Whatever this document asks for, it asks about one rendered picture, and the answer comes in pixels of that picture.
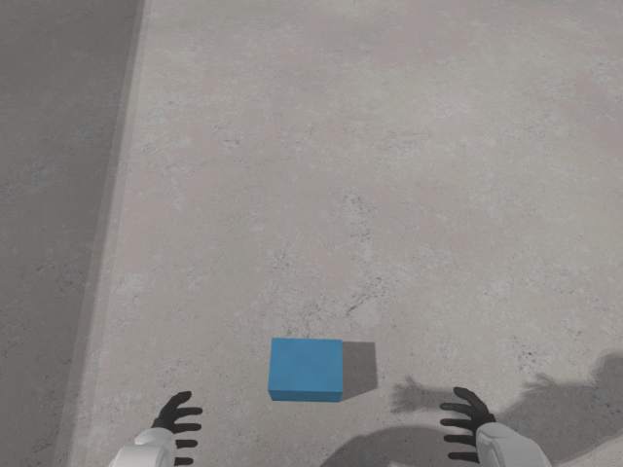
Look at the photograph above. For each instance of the left robot hand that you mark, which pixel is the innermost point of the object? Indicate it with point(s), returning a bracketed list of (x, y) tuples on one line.
[(169, 414)]

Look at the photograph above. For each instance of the left robot forearm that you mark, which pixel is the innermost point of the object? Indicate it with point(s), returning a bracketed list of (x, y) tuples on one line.
[(154, 447)]

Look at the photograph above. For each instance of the right robot forearm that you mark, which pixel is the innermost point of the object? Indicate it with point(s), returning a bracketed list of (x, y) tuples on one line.
[(499, 446)]

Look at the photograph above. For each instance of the carton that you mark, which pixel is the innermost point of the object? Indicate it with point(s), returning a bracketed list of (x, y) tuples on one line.
[(306, 370)]

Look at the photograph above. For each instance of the right robot hand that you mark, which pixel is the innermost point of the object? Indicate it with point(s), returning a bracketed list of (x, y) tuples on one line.
[(479, 414)]

